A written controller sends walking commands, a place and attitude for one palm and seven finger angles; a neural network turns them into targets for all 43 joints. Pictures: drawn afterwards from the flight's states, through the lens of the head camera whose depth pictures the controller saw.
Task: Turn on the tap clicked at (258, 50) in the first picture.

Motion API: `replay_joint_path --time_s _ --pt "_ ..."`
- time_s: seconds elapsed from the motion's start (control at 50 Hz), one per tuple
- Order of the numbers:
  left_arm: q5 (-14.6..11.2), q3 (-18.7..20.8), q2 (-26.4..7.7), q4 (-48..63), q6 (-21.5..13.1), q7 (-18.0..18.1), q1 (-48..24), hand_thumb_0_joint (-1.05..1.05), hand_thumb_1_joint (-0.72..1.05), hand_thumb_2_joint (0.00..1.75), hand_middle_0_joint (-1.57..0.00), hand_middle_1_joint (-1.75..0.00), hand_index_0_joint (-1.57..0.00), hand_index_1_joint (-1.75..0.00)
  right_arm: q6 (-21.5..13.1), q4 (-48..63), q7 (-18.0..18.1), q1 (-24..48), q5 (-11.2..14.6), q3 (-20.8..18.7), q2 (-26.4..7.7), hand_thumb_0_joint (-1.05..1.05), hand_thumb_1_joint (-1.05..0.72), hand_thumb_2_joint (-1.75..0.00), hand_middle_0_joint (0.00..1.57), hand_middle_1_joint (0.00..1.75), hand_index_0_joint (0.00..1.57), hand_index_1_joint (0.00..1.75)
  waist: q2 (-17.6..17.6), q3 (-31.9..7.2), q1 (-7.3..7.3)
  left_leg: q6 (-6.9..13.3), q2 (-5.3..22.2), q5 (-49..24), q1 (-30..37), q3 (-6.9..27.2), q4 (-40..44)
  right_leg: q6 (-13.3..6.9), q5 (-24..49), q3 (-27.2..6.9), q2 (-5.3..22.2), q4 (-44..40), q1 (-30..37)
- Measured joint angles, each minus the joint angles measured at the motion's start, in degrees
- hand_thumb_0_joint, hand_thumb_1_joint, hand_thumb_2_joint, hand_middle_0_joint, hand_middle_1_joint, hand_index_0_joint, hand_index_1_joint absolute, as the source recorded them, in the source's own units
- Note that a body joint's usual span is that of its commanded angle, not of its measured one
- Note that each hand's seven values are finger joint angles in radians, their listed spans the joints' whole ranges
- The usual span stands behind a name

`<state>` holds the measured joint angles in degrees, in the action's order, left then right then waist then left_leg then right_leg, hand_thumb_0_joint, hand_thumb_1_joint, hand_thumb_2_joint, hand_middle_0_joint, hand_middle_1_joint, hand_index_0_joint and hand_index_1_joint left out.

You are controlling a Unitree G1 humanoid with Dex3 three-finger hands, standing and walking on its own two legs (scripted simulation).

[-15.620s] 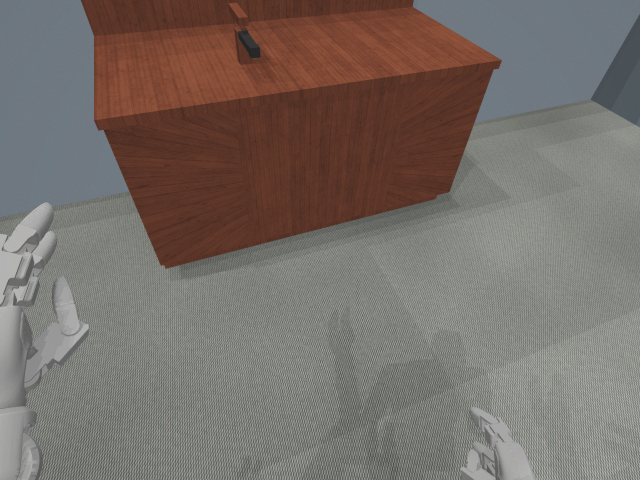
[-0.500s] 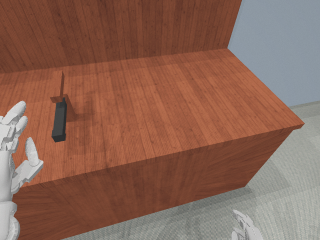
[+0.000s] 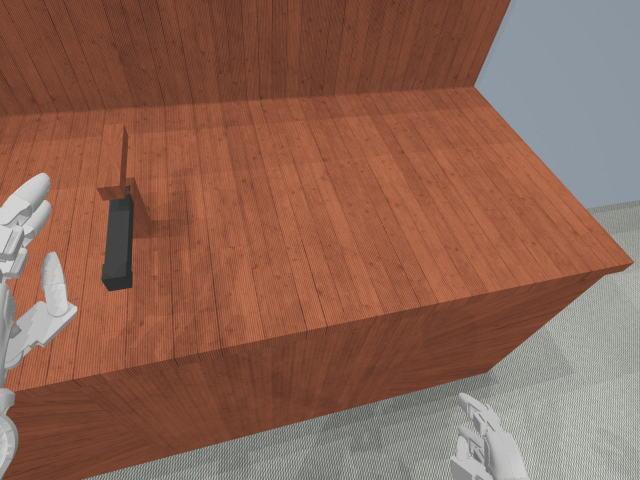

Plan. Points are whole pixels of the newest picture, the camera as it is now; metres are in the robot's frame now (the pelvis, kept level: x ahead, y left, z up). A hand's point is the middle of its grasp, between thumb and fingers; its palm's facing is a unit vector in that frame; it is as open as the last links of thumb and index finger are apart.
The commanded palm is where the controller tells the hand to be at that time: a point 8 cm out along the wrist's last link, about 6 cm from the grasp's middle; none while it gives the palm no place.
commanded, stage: come to a stop and stand still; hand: left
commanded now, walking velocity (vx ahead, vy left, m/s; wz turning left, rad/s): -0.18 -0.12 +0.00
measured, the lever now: (117, 276) +0.33 +0.30 +0.03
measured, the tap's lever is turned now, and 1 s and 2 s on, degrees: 0 0 0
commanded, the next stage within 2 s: none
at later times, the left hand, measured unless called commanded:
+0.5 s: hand (58, 295) +0.22 +0.25 +0.18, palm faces +0.42 -0.82 -0.39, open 7.5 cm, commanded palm +0.14 +0.27 +0.18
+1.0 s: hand (46, 386) +0.15 +0.23 +0.16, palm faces +0.38 -0.86 -0.34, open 7.5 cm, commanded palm +0.09 +0.27 +0.18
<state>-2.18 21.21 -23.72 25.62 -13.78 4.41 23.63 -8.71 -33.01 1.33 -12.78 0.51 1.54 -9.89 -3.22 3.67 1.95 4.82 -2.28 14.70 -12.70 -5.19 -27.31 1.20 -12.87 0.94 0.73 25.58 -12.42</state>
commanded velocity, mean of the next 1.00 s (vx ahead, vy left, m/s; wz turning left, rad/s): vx -0.02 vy -0.01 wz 0.00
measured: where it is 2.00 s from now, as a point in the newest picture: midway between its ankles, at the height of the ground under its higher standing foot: outside the picture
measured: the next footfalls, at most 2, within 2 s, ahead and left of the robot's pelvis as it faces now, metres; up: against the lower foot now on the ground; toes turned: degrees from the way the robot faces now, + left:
none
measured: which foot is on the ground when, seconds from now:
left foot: down 0.00-1.00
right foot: down 0.00-1.00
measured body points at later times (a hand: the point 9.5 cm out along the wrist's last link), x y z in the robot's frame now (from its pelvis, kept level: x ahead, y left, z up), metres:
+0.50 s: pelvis -0.02 -0.01 +0.00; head +0.02 +0.01 +0.44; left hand +0.19 +0.30 +0.20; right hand +0.16 -0.23 -0.07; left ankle +0.00 +0.06 -0.74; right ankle +0.01 -0.13 -0.74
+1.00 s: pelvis -0.07 -0.01 +0.00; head -0.08 +0.01 +0.45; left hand +0.13 +0.28 +0.18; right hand +0.10 -0.23 -0.06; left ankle +0.00 +0.06 -0.74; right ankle +0.00 -0.13 -0.74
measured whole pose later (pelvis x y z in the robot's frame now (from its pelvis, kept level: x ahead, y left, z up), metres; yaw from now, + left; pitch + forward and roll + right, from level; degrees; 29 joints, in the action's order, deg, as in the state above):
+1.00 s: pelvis -0.07 -0.01 +0.00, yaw -1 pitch -4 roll -2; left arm -0.3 18.9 -19.7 22.5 -14.2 5.3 21.4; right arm -9.6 -32.6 1.3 -13.9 0.4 1.0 -11.4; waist -1.0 2.6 0.9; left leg 4.0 -0.7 12.6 -14.5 -5.1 -28.6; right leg -0.1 -10.3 0.9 -1.2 24.6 -13.3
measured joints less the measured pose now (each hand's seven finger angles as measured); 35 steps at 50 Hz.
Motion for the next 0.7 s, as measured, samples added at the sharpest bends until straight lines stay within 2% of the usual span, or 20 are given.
replay_joint_path --time_s 0.06,0.12,0.18,0.24,0.32,0.34,0.36,0.4,0.42,0.46,0.52,0.56,0.62,0.7 --pt "-0.32 2.41 0.03 0.27 0.4 1.02 -3.65 0.02 0.88 0.89 -0.22 -0.3 -0.21 -0.3 -0.36 -0.19 -0.27 0.6 -0.2 0.12 0.02 0.01 -0.9 -0.89 0.2 0.3 0.2 0.3 -0.51 0.61 0.73 0.03 -0.12 0.64 0.4 0.07 -0.53 -0.17 -0.65 0.07 0.12 0.69 0.33" --pt "-0.15 2.11 1.97 2.02 0.52 1.54 -5.14 0.02 0.89 0.89 -0.21 -0.3 -0.21 -0.3 -0.85 0.08 -1.2 1.65 -0.4 -0.08 -0.05 0.01 -0.9 -0.89 0.2 0.3 0.2 0.3 -0.17 1.02 1.01 0.17 -0.09 1.09 1.01 -0.37 -0.72 -0.77 -1.03 0.14 0.19 1.46 0.51" --pt "0.17 -0.05 3.74 3.39 0.57 1.2 -3.96 0.02 0.89 0.9 -0.21 -0.3 -0.2 -0.3 -0.59 0.97 -1.9 2.55 -0.49 -0.06 0.08 0.01 -0.9 -0.89 0.21 0.3 0.2 0.3 0.8 0.8 0.5 0.19 0.34 1.63 1.06 -0.77 -1.26 -0.35 -0.95 0.31 -0.04 0.51 1.13" --pt "0.17 -1.35 3.65 3.28 0.88 0.58 -1.89 0.02 0.89 0.9 -0.21 -0.3 -0.2 -0.3 0.39 1.73 -1.78 3.34 -0.31 0.32 0.49 0.01 -0.9 -0.89 0.21 0.3 0.2 0.3 1.58 0.64 -0.62 -0.19 1.01 1.78 0.63 -0.61 -1.65 0.15 -0.08 0.49 -0.66 -0.85 1.48" --pt "-0.46 -0.47 2.04 2.26 1.67 0.28 0.31 0.02 0.89 0.89 -0.21 -0.3 -0.21 -0.3 1.69 2.52 -0.98 3.49 -0.05 0.66 0.86 0.01 -0.9 -0.89 0.21 0.3 0.2 0.3 1.37 0.84 -1.23 -0.52 1.52 1.17 0.0 -0.45 -1.37 -0.37 0.82 0.66 -1.18 -1.69 1.1" --pt "2.12 0.67 -0.19 1.55 2.03 -0.96 -2.35 0.02 0.88 0.89 -0.21 -0.3 -0.21 -0.3 0.68 2.8 -0.77 2.53 -1.13 0.11 0.74 0.01 -0.9 -0.89 0.21 0.3 0.2 0.3 1.24 1.1 -0.17 -0.58 1.76 1.08 -1.0 -0.14 -1.99 -0.48 0.96 1.0 -1.38 -1.48 0.42" --pt "3.05 2.32 -3.06 -1.2 0.36 -2.16 -6.71 0.02 0.88 0.89 -0.22 -0.3 -0.21 -0.3 -0.38 2.13 -0.67 1.95 -1.58 -0.18 0.72 0.01 -0.9 -0.89 0.21 0.3 0.2 0.3 0.62 1.38 0.88 -0.63 1.66 0.76 -1.94 0.18 -2.2 -0.74 0.98 1.37 -1.27 -0.88 -0.6" --pt "1.51 5.72 -5.49 -5.15 -0.87 -1.74 -11.88 0.02 0.88 0.89 -0.22 -0.3 -0.21 -0.3 -0.56 0.93 -1.32 2.29 -1.22 0.02 0.42 0.01 -0.9 -0.89 0.21 0.3 0.2 0.3 -0.03 2.47 1.74 -0.78 1.65 -0.32 -2.25 0.14 -1.6 -1.26 1.49 1.31 -1.27 -0.52 -1.4" --pt "0.58 6.83 -5.09 -5.7 -0.46 -1.02 -12.47 0.02 0.88 0.89 -0.22 -0.3 -0.21 -0.3 -0.64 1.03 -1.86 2.27 -0.99 -0.14 0.13 0.01 -0.9 -0.89 0.21 0.3 0.2 0.3 0.1 2.8 1.65 -0.87 1.59 -0.68 -2.21 -0.18 -1.43 -1.34 1.66 0.99 -1.2 -0.07 -1.75" --pt "-0.7 6.86 -2.24 -4.31 0.54 0.09 -10.64 0.02 0.89 0.89 -0.21 -0.3 -0.21 -0.3 -1.04 1.68 -2.92 1.68 -0.67 -0.94 -0.76 0.01 -0.9 -0.89 0.21 0.3 0.2 0.3 1.19 2.99 0.93 -0.68 1.28 -0.83 -2.02 -0.72 -1.68 -1.08 1.31 0.48 -0.84 1.2 -2.13" --pt "-1.04 1.73 3.3 0.49 0.98 0.23 -3.14 0.02 0.89 0.9 -0.2 -0.3 -0.2 -0.3 -1.03 2.0 -3.61 0.57 0.09 -1.79 -2.19 0.01 -0.9 -0.89 0.21 0.3 0.2 0.3 3.71 2.26 -0.52 -0.29 1.18 -0.47 -1.44 -1.04 -2.45 -0.59 1.06 0.16 -0.7 1.93 -1.61" --pt "-0.73 -2.17 5.03 2.32 0.75 -0.43 1.63 0.02 0.89 0.9 -0.2 -0.3 -0.2 -0.3 -0.52 1.57 -3.06 -0.07 0.43 -1.83 -2.43 0.01 -0.9 -0.89 0.21 0.3 0.2 0.3 4.6 1.31 -1.32 -0.37 1.29 -0.38 -1.2 -0.92 -2.86 -0.57 1.16 0.3 -0.77 2.02 -1.18" --pt "-0.57 -3.67 3.96 1.05 0.49 -1.02 4.81 0.02 0.89 0.89 -0.21 -0.3 -0.21 -0.3 0.6 0.4 -1.2 -0.88 0.57 -1.35 -1.7 0.01 -0.9 -0.89 0.2 0.3 0.2 0.3 4.0 -0.21 -1.68 -0.92 1.47 -0.86 -1.01 -0.53 -2.76 -1.01 1.52 0.7 -0.94 1.92 -0.88" --pt "-0.56 -0.76 2.38 -4.27 1.2 -0.04 1.67 0.02 0.88 0.89 -0.22 -0.3 -0.21 -0.3 1.21 -0.41 0.61 -2.07 0.48 -0.76 -1.33 0.01 -0.9 -0.89 0.2 0.3 0.2 0.3 2.82 -1.45 -0.52 -1.43 2.05 -1.49 -1.51 0.14 -2.59 -1.66 2.72 1.28 -1.6 0.66 -0.77"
